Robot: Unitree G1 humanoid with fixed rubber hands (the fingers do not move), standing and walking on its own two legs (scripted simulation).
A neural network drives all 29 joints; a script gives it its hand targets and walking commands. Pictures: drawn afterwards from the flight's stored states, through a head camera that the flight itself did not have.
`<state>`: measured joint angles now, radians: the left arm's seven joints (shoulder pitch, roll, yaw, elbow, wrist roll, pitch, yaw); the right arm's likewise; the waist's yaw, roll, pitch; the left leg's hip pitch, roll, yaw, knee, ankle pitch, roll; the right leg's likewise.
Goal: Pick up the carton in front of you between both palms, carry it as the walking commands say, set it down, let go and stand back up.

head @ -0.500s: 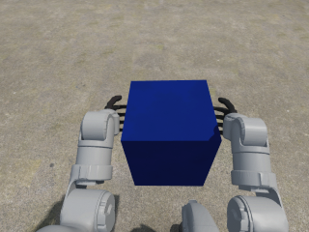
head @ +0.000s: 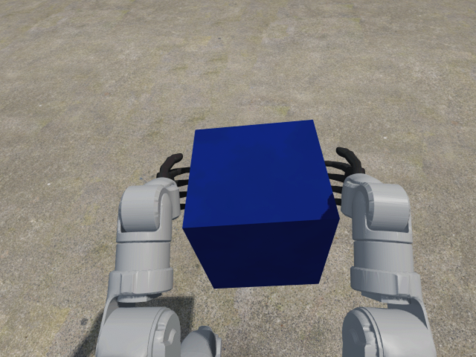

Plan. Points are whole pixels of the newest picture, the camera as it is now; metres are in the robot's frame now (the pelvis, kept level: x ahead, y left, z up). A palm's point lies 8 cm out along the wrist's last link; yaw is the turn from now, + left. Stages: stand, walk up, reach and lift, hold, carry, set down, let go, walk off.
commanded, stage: carry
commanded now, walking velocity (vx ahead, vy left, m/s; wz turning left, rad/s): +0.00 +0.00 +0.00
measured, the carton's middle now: (259, 210) +0.37 +0.01 +0.01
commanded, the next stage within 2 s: hold in 1.96 s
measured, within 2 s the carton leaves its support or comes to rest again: neither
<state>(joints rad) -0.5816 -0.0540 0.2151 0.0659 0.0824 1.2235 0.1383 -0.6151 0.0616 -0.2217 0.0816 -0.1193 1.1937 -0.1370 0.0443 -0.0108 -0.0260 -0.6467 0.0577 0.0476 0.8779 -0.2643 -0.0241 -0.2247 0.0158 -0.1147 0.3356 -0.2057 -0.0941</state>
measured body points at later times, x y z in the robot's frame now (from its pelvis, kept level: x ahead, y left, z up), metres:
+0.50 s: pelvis +0.24 +0.03 -0.01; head +0.21 +0.04 +0.44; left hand +0.52 +0.16 +0.07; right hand +0.51 -0.14 +0.08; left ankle +0.28 +0.12 -0.75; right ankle +0.21 -0.09 -0.75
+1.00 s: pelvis +0.26 +0.01 -0.02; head +0.22 +0.01 +0.43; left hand +0.56 +0.15 +0.02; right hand +0.55 -0.16 +0.02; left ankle +0.28 +0.12 -0.75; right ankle +0.21 -0.09 -0.75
